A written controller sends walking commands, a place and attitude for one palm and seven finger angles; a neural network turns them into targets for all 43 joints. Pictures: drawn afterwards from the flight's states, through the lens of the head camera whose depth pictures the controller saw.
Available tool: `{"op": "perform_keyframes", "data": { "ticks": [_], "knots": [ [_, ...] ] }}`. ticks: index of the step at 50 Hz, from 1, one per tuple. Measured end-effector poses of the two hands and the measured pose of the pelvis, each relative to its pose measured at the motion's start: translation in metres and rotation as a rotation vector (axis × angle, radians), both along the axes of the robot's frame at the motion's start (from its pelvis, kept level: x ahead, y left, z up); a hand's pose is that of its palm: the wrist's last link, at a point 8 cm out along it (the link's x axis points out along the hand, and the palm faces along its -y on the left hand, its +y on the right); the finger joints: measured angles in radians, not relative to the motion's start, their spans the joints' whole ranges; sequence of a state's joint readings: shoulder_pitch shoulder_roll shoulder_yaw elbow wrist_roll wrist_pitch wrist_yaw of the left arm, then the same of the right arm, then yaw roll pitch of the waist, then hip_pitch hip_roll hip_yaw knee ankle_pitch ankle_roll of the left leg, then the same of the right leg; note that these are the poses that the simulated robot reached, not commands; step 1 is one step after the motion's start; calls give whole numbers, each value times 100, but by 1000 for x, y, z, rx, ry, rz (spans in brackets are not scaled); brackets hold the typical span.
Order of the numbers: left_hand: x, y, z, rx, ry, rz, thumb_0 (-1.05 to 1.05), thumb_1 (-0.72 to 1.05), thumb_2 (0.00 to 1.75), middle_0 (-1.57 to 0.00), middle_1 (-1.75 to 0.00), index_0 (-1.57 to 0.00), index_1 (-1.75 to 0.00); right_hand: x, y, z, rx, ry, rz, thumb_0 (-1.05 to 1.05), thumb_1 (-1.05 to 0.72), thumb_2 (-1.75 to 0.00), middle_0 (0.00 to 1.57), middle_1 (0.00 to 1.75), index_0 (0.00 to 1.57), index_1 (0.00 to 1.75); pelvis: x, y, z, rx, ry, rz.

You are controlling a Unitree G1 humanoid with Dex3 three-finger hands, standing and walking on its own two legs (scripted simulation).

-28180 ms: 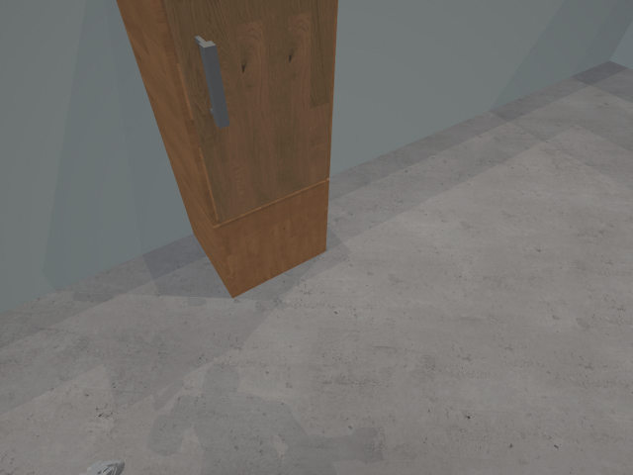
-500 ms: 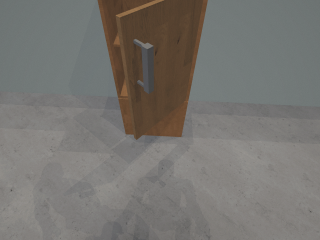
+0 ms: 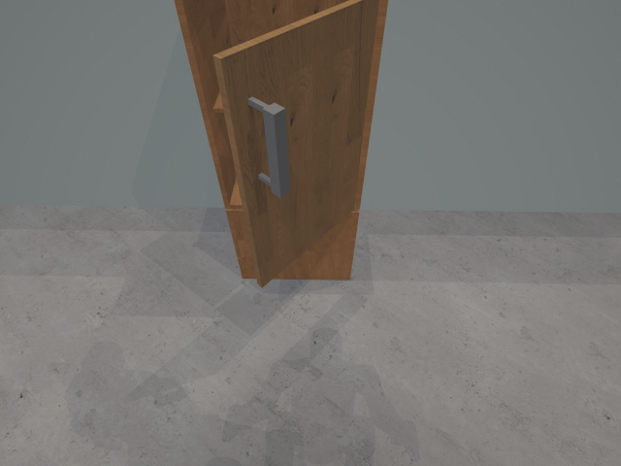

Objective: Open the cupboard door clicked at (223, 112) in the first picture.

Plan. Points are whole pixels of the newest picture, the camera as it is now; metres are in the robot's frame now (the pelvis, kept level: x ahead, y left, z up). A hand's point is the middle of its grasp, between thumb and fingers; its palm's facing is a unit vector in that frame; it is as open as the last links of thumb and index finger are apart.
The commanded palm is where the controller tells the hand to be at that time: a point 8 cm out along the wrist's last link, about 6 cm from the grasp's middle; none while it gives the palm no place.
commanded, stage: let the arm hang, fingers relaxed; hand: left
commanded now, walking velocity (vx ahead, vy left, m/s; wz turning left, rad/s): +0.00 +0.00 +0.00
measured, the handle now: (268, 149) +0.60 +0.11 +0.08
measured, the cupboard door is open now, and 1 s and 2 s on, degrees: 49 49 49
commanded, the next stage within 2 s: look to check the result in 0.04 s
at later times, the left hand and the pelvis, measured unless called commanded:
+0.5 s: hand out of the picture +0.09 +0.23 -0.16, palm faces -0.01 -0.94 -0.33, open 7.4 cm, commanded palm none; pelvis +0.02 -0.01 +0.00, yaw +0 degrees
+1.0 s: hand out of the picture +0.09 +0.21 -0.17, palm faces -0.06 -0.96 -0.27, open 7.4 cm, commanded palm none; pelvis +0.03 +0.00 +0.00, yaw -5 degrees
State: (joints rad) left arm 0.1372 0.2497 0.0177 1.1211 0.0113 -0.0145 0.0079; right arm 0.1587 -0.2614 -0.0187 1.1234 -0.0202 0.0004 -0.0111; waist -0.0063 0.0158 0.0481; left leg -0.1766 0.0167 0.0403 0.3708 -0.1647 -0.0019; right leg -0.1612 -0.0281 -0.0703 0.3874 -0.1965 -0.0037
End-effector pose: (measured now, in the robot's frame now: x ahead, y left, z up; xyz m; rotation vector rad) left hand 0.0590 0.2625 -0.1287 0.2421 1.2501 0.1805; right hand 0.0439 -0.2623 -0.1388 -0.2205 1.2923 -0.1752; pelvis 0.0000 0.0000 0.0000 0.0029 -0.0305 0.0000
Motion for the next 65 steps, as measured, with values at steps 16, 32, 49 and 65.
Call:
{"op": "perform_keyframes", "data": {
  "ticks": [16,32,49,65],
  "knots": [
    [15,15,8,47,17,-6,1,90,90,-21,-30,-20,-30,24,-24,9,-42,0,19,1,-91,-90,20,29,21,30,14,-6,3,-2,8,0],
    [28,12,9,46,8,-7,1,90,90,-21,-30,-21,-30,50,-23,11,-38,-32,35,1,-91,-90,20,29,21,30,26,-8,4,-2,11,0],
    [28,-4,-7,5,77,-32,1,90,90,-20,-29,-20,-30,32,-7,2,-22,-22,-58,1,-91,-90,20,29,21,30,30,-5,-3,-2,23,-81],
    [44,-53,-14,-3,64,-134,1,90,90,-21,-29,-20,-30,-36,-19,-27,40,61,-245,1,-91,-90,20,29,21,30,16,-29,-16,22,28,-218]
  ]
}}
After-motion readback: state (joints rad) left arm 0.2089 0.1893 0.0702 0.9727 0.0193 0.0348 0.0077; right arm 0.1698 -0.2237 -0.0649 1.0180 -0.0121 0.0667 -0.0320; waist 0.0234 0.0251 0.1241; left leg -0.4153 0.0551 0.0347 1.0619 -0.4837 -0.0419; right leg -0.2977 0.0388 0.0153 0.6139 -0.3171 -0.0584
